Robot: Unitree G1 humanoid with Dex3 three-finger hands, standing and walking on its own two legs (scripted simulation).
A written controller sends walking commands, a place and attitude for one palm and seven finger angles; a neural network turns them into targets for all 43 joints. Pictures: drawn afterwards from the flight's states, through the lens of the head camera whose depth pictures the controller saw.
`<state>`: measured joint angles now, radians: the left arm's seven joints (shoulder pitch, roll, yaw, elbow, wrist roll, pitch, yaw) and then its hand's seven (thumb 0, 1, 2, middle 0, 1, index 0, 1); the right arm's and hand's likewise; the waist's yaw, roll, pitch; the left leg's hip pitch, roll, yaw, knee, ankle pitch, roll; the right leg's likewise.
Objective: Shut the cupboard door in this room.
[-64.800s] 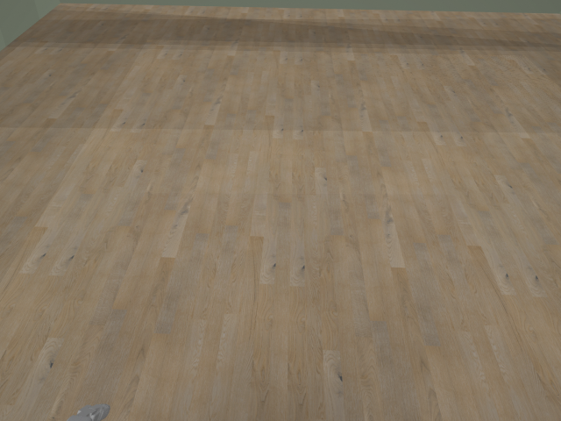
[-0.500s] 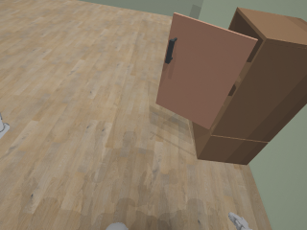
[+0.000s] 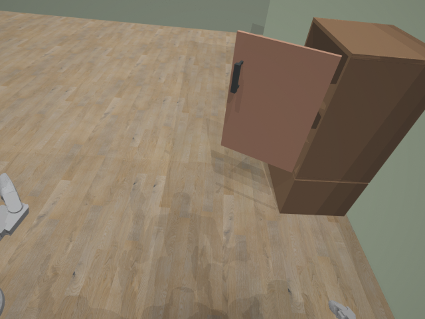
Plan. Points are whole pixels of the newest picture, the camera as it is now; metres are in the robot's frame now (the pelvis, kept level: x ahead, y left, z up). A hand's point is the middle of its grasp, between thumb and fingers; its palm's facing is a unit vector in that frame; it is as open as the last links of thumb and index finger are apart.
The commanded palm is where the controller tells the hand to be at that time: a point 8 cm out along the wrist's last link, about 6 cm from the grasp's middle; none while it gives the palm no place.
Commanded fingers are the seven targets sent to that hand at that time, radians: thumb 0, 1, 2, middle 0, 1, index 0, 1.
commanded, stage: stop stepping back and stand still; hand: left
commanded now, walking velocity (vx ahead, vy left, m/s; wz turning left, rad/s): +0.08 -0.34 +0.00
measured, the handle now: (237, 76) +1.07 -0.05 -0.01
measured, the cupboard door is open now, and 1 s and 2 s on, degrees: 63 63 63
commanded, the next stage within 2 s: let the arm hang, fingers relaxed in 0.78 s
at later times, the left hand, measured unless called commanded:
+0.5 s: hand (47, 192) +0.24 +0.27 +0.17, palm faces +0.43 -0.80 -0.43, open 7.4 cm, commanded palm +0.18 +0.31 +0.19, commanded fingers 0.00 0.90 0.90 -0.20 -0.30 -0.20 -0.30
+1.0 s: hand (82, 239) +0.25 +0.26 +0.02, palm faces +0.14 -0.88 -0.46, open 7.4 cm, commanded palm none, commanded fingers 0.00 0.90 0.90 -0.20 -0.30 -0.20 -0.30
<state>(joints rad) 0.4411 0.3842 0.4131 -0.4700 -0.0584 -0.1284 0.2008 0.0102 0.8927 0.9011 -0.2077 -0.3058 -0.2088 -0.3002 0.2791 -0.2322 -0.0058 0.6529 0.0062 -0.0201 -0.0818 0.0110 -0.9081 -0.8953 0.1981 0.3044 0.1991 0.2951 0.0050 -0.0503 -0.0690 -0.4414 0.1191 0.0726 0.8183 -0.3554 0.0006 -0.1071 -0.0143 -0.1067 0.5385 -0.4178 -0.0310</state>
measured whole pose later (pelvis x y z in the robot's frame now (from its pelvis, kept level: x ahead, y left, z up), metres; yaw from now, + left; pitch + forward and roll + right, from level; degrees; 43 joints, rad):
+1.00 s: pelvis +0.03 +0.02 +0.00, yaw -1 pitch +1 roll -1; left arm 0.31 0.35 0.14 0.15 0.01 -0.03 0.04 0.00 0.90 0.90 -0.20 -0.30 -0.20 -0.30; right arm 0.16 -0.30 0.00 0.74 0.00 -0.03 0.01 0.01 -0.91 -0.90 0.20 0.30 0.20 0.30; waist 0.01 0.08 -0.04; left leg -0.34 0.03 0.07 0.60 -0.28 0.02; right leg -0.26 -0.03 -0.10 0.58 -0.34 0.00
